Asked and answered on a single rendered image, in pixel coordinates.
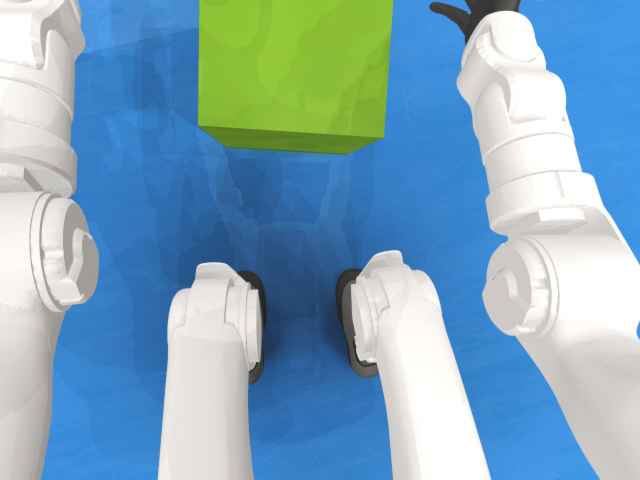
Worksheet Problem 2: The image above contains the right robot foot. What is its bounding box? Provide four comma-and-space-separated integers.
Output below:
336, 269, 379, 378

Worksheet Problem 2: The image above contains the robot right hand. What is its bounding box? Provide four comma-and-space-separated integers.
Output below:
429, 0, 521, 45

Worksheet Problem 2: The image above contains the carton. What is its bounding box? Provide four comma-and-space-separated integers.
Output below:
198, 0, 393, 155

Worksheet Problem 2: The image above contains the robot left forearm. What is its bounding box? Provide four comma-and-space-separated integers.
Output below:
0, 0, 86, 198

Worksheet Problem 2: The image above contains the robot right upper arm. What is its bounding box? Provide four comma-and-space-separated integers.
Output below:
482, 234, 640, 480

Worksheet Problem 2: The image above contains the robot left upper arm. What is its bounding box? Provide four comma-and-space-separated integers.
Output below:
0, 191, 99, 480

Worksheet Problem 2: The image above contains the robot right forearm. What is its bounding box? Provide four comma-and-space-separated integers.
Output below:
456, 11, 640, 266

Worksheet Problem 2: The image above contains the left robot shin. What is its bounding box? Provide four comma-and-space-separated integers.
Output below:
167, 262, 256, 369

